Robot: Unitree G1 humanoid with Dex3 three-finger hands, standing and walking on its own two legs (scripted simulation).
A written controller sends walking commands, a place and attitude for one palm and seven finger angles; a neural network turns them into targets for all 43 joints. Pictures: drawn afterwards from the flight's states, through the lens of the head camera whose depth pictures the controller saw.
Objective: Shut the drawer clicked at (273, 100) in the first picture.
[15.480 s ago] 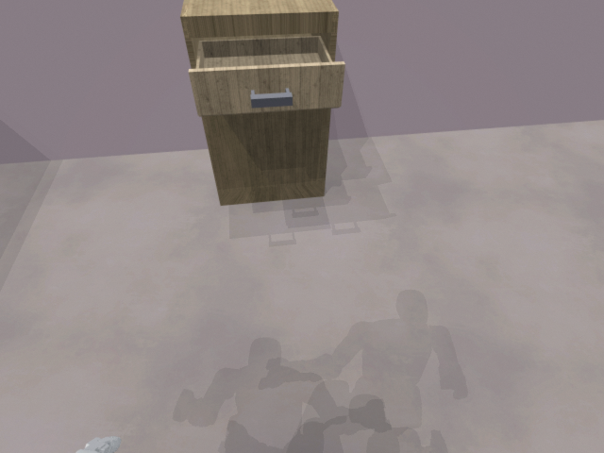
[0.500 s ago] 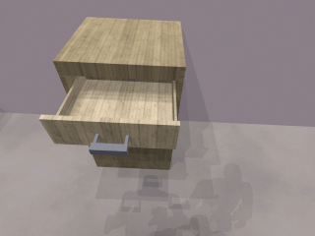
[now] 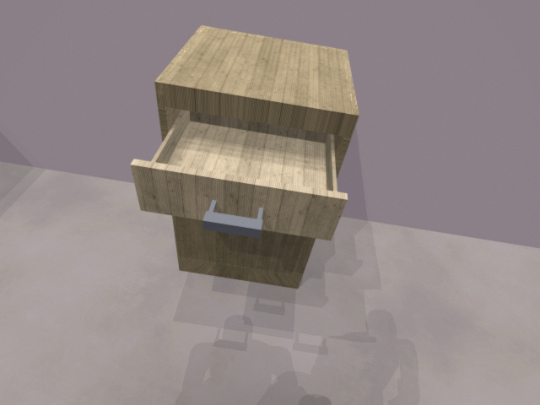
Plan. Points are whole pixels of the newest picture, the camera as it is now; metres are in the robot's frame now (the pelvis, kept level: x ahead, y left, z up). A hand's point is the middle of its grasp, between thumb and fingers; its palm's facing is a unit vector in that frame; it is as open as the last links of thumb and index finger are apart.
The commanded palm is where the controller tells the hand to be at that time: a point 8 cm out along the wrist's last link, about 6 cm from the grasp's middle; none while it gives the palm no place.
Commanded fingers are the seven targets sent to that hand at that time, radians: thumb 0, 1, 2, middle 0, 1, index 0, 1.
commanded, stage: come to a stop and stand still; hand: left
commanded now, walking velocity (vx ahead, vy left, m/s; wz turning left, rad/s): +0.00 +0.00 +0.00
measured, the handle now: (235, 216) +0.50 +0.10 -0.05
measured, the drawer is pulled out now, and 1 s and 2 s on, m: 0.24 0.24 0.24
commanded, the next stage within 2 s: look again from close up in 0.72 s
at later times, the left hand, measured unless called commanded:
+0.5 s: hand out of the picture +0.01 +0.22 -0.16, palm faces -0.07 -0.98 -0.17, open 7.3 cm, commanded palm none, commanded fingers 0.00 0.90 0.90 -0.20 -0.30 -0.20 -0.30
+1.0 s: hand out of the picture -0.15 +0.19 -0.15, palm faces +0.01 -0.99 -0.11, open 7.3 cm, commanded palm none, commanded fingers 0.00 0.90 0.90 -0.20 -0.30 -0.20 -0.30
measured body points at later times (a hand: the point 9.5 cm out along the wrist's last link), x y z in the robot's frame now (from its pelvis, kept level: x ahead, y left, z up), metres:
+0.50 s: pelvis -0.05 +0.05 +0.03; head -0.03 +0.07 +0.47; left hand +0.01 +0.27 -0.14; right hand -0.10 -0.15 -0.12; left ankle +0.00 +0.06 -0.71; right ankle -0.08 -0.11 -0.71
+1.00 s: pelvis -0.06 +0.05 +0.03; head -0.05 +0.07 +0.48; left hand -0.15 +0.24 -0.14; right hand -0.05 -0.19 -0.12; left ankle +0.00 +0.06 -0.71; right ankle -0.08 -0.11 -0.71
